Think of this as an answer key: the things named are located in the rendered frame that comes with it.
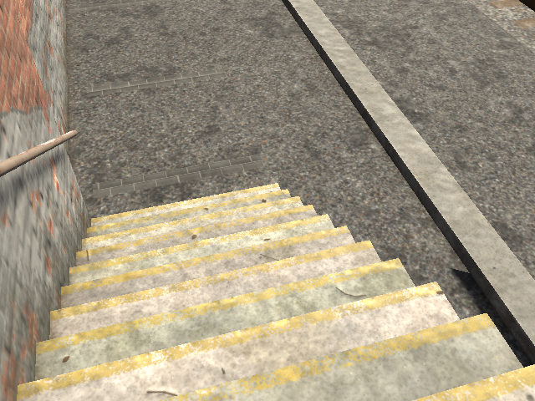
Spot stairs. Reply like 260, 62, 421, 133
17, 183, 535, 401

